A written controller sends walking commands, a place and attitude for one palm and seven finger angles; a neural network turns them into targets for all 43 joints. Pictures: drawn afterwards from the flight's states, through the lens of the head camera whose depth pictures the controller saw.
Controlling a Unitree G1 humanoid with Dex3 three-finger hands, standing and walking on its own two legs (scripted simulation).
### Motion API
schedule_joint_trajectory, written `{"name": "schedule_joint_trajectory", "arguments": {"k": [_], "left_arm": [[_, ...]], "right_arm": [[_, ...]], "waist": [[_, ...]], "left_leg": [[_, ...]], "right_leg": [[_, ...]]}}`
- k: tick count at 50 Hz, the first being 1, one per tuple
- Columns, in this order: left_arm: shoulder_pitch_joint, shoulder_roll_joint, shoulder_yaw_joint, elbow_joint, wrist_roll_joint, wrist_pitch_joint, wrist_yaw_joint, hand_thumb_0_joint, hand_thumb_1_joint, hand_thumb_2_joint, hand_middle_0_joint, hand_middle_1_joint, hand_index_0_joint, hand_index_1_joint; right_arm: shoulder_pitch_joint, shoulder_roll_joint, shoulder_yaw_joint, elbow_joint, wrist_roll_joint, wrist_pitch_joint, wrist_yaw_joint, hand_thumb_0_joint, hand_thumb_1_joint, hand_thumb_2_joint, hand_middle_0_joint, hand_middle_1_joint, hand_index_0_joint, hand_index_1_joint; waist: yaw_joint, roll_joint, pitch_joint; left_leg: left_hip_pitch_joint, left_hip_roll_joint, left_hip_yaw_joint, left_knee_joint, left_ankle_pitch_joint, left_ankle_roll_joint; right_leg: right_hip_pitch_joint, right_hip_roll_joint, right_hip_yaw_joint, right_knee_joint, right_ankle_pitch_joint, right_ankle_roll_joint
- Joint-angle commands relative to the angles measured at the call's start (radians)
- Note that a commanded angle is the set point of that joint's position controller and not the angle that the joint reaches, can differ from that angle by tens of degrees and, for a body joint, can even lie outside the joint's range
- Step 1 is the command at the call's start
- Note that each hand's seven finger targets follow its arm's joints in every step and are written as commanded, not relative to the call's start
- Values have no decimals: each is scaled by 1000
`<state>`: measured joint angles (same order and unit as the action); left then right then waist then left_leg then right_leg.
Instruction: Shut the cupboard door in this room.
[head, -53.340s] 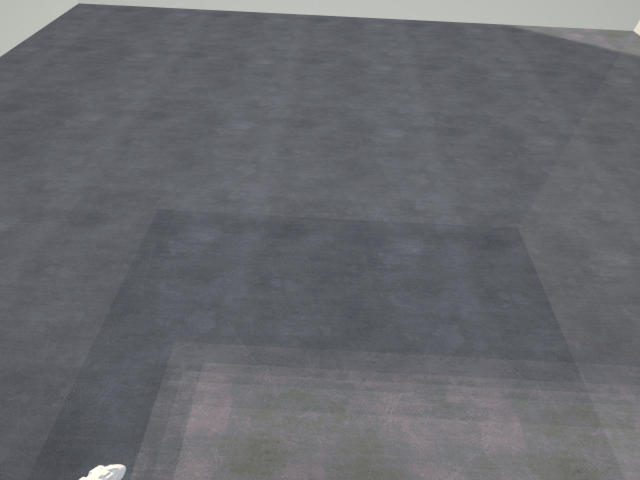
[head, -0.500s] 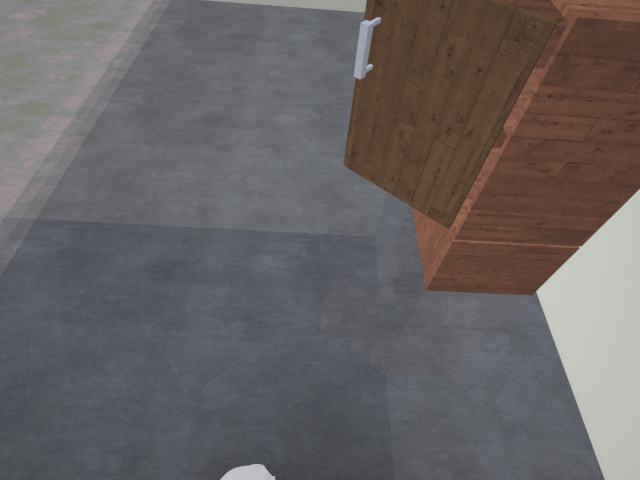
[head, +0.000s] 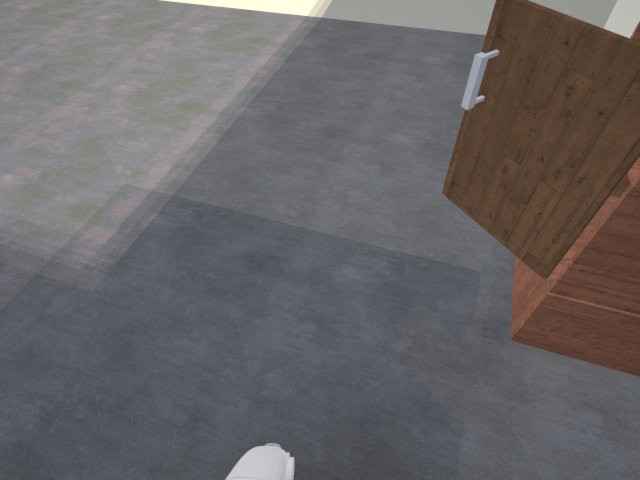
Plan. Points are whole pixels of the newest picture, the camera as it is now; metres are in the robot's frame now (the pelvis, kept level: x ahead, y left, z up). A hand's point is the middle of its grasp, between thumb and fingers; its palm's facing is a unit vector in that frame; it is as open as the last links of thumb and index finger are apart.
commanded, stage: walk to a spot facing it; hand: left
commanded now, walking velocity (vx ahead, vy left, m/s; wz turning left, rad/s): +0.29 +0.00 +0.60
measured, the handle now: (480, 79) +0.96 -0.36 -0.02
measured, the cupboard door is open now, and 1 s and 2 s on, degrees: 51 51 51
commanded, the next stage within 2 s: turn to face it in 1.04 s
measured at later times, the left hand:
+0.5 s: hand out of the picture +0.06 +0.27 -0.19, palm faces +0.35 -0.91 -0.22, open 7.4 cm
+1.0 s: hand (161, 365) +0.32 +0.29 -0.16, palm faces +0.51 -0.83 -0.22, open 7.2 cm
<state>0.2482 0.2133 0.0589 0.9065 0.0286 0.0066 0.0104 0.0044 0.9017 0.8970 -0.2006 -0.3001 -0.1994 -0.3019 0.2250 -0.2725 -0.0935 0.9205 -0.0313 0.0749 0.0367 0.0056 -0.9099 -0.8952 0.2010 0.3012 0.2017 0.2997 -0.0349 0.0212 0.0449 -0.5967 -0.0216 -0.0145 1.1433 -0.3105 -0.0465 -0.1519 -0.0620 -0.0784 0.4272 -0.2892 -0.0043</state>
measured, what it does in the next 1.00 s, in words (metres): walks ahead, turning left: left foot, then right foot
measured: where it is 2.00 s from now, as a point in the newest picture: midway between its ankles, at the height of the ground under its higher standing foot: (269, 400)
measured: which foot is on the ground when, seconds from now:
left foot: up 0.00-0.30, down 0.32-0.76, up 0.78-1.00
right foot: down 0.00-0.32, up 0.34-0.74, down 0.76-1.00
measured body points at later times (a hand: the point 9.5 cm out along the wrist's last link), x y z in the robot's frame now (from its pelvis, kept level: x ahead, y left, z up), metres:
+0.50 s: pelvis +0.12 +0.07 -0.01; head +0.15 +0.10 +0.43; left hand +0.04 +0.32 -0.17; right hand +0.30 -0.12 -0.14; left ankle +0.11 +0.16 -0.75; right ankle +0.17 -0.08 -0.67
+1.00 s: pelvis +0.34 +0.09 +0.00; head +0.36 +0.10 +0.45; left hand +0.29 +0.33 -0.14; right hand +0.45 -0.12 -0.16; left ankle +0.29 +0.21 -0.66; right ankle +0.38 +0.00 -0.75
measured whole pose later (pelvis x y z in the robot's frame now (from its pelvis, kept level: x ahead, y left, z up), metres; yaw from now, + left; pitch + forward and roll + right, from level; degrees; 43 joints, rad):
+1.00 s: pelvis +0.34 +0.09 +0.00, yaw +30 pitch +0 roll +0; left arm 0.22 0.17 0.08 0.93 0.03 -0.07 0.01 -0.01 0.94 0.90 -0.20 -0.30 -0.20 -0.30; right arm 0.30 -0.18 -0.06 1.02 -0.02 0.02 0.03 0.01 -0.91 -0.90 0.20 0.30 0.20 0.30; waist -0.05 0.00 0.06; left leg -0.57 0.07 0.04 1.10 -0.29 -0.01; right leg -0.18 -0.08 -0.25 0.41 -0.23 -0.02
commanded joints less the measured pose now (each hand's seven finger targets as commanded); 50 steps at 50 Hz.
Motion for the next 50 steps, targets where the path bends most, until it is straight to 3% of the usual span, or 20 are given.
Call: {"name": "schedule_joint_trajectory", "arguments": {"k": [1,4,10,12,14,15,16,17,18,21,24,33,36,37,38,39,40,41,44,50], "left_arm": [[77,148,35,-34,-5,-63,7,0,900,900,-200,-300,-200,-300],[184,149,33,10,-1,-70,7,0,900,900,-200,-300,-200,-300],[226,169,37,37,4,-71,4,0,900,900,-200,-300,-200,-300],[202,193,43,32,4,-73,1,0,900,900,-200,-300,-200,-300],[175,214,36,30,-11,-71,-6,0,900,900,-200,-300,-200,-300],[172,166,33,2,-13,-70,-18,0,900,900,-200,-300,-200,-300],[92,119,19,-69,-13,-68,-28,0,900,900,-200,-300,-200,-300],[1,139,22,-109,-9,-61,-18,0,900,900,-200,-300,-200,-300],[-35,124,23,-109,-7,-57,-10,0,900,900,-200,-300,-200,-300],[60,80,30,-35,8,-29,-31,0,900,900,-200,-300,-200,-300],[79,71,31,-20,6,-17,-38,0,900,900,-200,-300,-200,-300],[-124,72,28,-91,0,-32,-49,0,900,900,-200,-300,-200,-300],[12,100,42,-55,2,-45,-46,0,900,900,-200,-300,-200,-300],[161,157,59,-11,9,-62,-40,0,900,900,-200,-300,-200,-300],[286,269,85,21,17,-70,-24,0,900,900,-200,-300,-200,-300],[268,265,78,11,2,-63,-15,0,900,900,-200,-300,-200,-300],[166,226,70,-17,3,-62,-10,0,900,900,-200,-300,-200,-300],[83,165,54,-34,0,-62,-6,0,900,900,-200,-300,-200,-300],[22,74,33,-36,1,-81,0,0,900,900,-200,-300,-200,-300],[63,85,35,0,-3,-87,6,0,900,900,-200,-300,-200,-300]], "right_arm": [[-108,-23,5,-105,2,-41,14,0,-900,-900,200,300,200,300],[-183,-4,19,-121,2,-44,19,0,-900,-900,200,300,200,300],[-292,5,41,-151,4,-58,30,0,-900,-900,200,300,200,300],[-224,-9,39,-141,4,-71,25,0,-900,-900,200,300,200,300],[-2,-62,25,-84,-5,-82,8,0,-900,-900,200,300,200,300],[145,-179,-4,-53,-12,-88,-8,0,-900,-900,200,300,200,300],[251,-290,-32,-29,-6,-91,-21,0,-900,-900,200,300,200,300],[265,-301,-30,-13,6,-89,-27,0,-900,-900,200,300,200,300],[195,-253,-18,-39,6,-97,-37,0,-900,-900,200,300,200,300],[8,-112,24,-62,4,-116,-48,0,-900,-900,200,300,200,300],[10,-96,26,-38,10,-129,-49,0,-900,-900,200,300,200,300],[104,-69,15,43,3,-138,-48,0,-900,-900,200,300,200,300],[92,-74,14,58,4,-132,-50,0,-900,-900,200,300,200,300],[99,-48,18,58,14,-135,-45,0,-900,-900,200,300,200,300],[158,24,29,32,28,-141,-37,0,-900,-900,200,300,200,300],[150,-9,23,20,17,-133,-38,0,-900,-900,200,300,200,300],[122,-8,15,20,12,-131,-36,0,-900,-900,200,300,200,300],[90,-11,15,24,8,-126,-33,0,-900,-900,200,300,200,300],[100,44,26,51,6,-97,-18,0,-900,-900,200,300,200,300],[11,91,38,-6,5,-68,4,0,-900,-900,200,300,200,300]], "waist": [[48,-165,29],[86,-179,26],[99,-190,55],[62,-196,6],[-53,-151,-124],[-127,36,-233],[-161,220,-267],[-160,64,-228],[-120,19,-155],[-4,128,13],[30,121,-1],[20,77,74],[92,38,26],[154,-81,-58],[180,-374,-169],[154,-310,-162],[125,-297,-117],[88,-199,-54],[29,-138,-26],[22,-141,-20]], "left_leg": [[-136,64,35,-52,41,-3],[-159,67,67,-141,24,10],[-39,67,131,-400,-12,51],[126,19,181,-480,-61,83],[526,-29,216,-627,41,118],[829,179,-67,-665,29,198],[961,456,-487,-762,175,328],[861,509,-501,-806,120,350],[708,458,-437,-829,25,313],[407,298,-212,-913,-41,222],[388,253,-142,-942,30,233],[389,244,-124,-931,77,243],[320,192,-103,-751,129,200],[215,114,-48,-488,142,161],[2,-50,67,-129,-189,102],[-55,-2,-13,75,-293,106],[-92,39,-52,182,-184,104],[-85,84,-58,198,-77,94],[-8,121,-17,93,14,59],[-19,121,81,-201,57,26]], "right_leg": [[146,-241,72,-206,194,-92],[259,-262,19,-168,417,-83],[252,-315,-52,-127,499,-85],[224,-316,-102,-22,675,-78],[52,-260,-196,283,680,-24],[-233,-193,-203,568,315,27],[-547,-62,-124,849,-295,61],[-603,-83,13,913,-295,40],[-599,-99,43,917,-228,39],[-477,-125,58,759,-58,50],[-444,-104,44,657,37,59],[-294,-40,22,246,157,47],[-16,7,2,124,128,22],[214,-66,108,31,33,-9],[413,-367,488,-120,-54,-104],[325,-452,597,-211,-196,-157],[212,-429,587,-245,-315,-146],[98,-395,454,-246,-277,-129],[-19,-308,110,-208,160,-100],[60,-285,-116,-148,566,-91]]}}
